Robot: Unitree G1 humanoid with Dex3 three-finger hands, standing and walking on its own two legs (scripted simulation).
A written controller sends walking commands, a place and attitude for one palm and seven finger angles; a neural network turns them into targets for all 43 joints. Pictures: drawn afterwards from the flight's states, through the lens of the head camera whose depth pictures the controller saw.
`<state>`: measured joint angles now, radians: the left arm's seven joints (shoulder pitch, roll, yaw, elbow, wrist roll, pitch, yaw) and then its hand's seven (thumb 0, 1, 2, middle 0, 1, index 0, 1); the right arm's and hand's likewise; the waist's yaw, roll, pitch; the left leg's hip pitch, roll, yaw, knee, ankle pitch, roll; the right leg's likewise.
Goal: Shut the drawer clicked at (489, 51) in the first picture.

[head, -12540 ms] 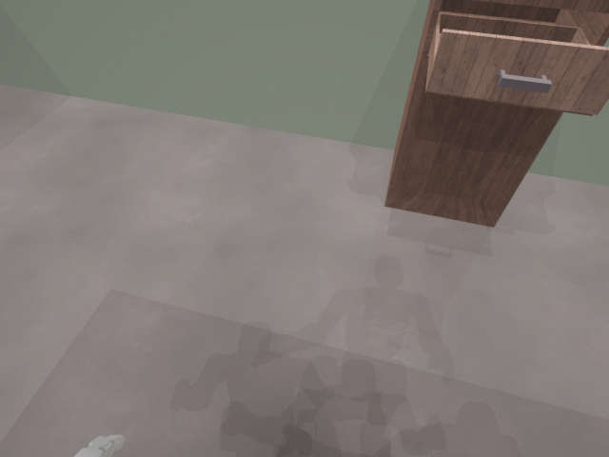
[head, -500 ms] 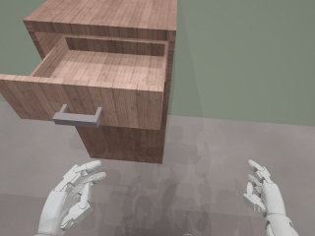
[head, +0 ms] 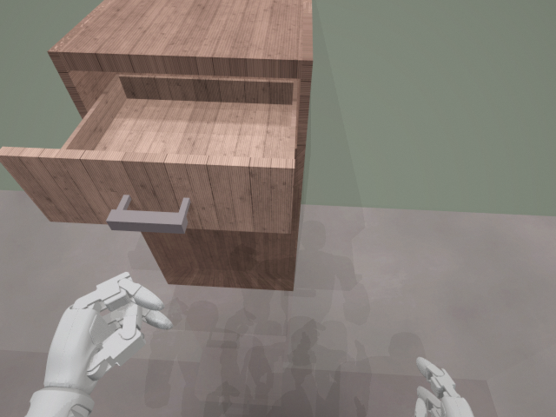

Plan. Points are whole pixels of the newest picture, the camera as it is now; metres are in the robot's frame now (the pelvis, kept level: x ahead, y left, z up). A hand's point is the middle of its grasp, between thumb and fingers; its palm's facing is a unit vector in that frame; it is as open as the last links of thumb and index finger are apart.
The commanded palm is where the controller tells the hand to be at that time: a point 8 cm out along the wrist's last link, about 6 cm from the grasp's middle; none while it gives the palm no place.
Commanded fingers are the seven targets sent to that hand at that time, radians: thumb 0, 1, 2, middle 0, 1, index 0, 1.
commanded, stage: raise the hand and make a fist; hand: left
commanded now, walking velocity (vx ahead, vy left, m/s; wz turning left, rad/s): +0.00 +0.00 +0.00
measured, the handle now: (152, 211) +0.40 +0.22 +0.06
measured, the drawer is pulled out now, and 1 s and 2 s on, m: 0.24 0.24 0.24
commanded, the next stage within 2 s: bring the fist close to the handle in 1.00 s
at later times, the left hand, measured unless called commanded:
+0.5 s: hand (112, 304) +0.21 +0.19 +0.15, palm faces +0.04 -0.99 -0.09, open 3.2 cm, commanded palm +0.18 +0.24 +0.15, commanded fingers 0.00 0.90 0.90 -1.40 -1.60 -1.40 -1.60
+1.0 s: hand (100, 292) +0.22 +0.19 +0.16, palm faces +0.07 -0.99 -0.10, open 3.3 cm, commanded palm +0.18 +0.24 +0.16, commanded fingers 0.00 0.90 0.90 -1.40 -1.60 -1.40 -1.60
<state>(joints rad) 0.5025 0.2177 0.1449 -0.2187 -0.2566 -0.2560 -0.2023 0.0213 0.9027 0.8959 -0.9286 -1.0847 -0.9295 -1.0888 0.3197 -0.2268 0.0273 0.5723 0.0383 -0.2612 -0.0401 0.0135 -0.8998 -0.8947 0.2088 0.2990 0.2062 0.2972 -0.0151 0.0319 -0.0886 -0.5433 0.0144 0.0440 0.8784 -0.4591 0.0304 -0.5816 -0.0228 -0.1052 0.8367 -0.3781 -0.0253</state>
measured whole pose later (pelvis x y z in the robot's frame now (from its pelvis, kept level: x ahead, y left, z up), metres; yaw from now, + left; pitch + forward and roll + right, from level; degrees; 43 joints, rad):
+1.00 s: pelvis +0.02 -0.01 +0.03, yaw +1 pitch -1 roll -1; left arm 0.39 0.27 0.27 -0.27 -0.30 -0.04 -0.27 0.02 0.90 0.90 -1.40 -1.59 -1.40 -1.60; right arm 0.25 -0.27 0.05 0.64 0.06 -0.34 -0.07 0.01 -0.90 -0.90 0.21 0.30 0.20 0.30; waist 0.05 0.06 -0.05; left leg -0.21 0.02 0.03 0.59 -0.36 0.01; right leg -0.25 0.00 -0.12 0.57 -0.30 -0.04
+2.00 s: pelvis +0.01 +0.00 +0.02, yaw +0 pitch +7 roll +0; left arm 0.03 0.23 0.21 0.27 -0.23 -0.30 -0.26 0.02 0.90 0.90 -1.40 -1.59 -1.40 -1.60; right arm 0.26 -0.25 0.03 0.64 0.03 -0.25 -0.05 0.01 -0.90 -0.89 0.21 0.30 0.20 0.30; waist -0.01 0.03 -0.05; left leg -0.46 0.00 0.06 0.74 -0.40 0.03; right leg -0.51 -0.03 -0.09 0.73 -0.33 -0.02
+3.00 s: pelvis +0.00 -0.01 +0.00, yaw +1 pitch +10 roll +0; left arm -0.26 0.30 0.25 0.58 -0.23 -0.37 -0.32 -0.02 0.75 0.87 -1.40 -1.60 -1.40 -1.60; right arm 0.24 -0.27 0.04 0.64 0.04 -0.14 -0.06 0.01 -0.90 -0.89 0.21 0.30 0.20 0.30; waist -0.02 0.02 -0.05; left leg -0.59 0.01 0.03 0.84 -0.43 0.01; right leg -0.62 -0.02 -0.12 0.81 -0.36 -0.04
